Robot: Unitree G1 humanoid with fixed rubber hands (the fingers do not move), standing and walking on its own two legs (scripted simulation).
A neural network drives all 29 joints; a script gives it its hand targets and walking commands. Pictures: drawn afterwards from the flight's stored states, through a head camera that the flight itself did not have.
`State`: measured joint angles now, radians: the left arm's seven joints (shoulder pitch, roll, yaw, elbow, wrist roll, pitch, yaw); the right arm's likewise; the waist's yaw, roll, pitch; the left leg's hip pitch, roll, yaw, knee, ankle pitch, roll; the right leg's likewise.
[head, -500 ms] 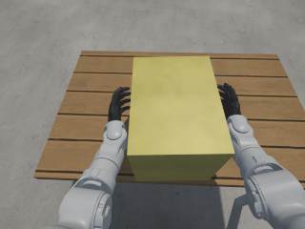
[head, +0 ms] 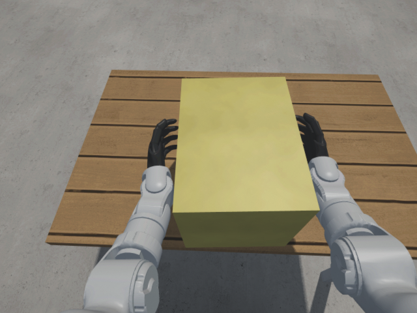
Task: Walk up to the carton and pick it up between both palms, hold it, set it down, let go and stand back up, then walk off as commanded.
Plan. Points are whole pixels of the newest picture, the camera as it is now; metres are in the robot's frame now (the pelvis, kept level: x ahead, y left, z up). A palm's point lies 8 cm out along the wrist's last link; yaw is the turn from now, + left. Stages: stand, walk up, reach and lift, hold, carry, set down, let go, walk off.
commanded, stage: reach and lift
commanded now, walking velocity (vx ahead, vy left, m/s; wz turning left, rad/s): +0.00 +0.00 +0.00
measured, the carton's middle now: (234, 163) +0.42 -0.01 -0.01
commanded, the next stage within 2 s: none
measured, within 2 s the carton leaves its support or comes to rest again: leaves its support in 0.18 s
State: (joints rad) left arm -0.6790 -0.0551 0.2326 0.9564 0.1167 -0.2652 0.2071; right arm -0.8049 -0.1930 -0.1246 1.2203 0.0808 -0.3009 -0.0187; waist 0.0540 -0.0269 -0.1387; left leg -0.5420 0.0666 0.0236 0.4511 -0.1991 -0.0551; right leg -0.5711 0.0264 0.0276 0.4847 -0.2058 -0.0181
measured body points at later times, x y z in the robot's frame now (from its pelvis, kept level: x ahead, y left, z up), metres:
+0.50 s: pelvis -0.01 +0.00 +0.00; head +0.05 +0.00 +0.45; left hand +0.38 +0.17 +0.04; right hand +0.42 -0.15 +0.05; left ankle -0.01 +0.16 -0.73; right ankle +0.00 -0.11 -0.73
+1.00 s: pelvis -0.02 +0.00 +0.01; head -0.04 +0.01 +0.45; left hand +0.36 +0.19 +0.11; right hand +0.40 -0.13 +0.12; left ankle -0.01 +0.16 -0.73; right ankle +0.00 -0.11 -0.73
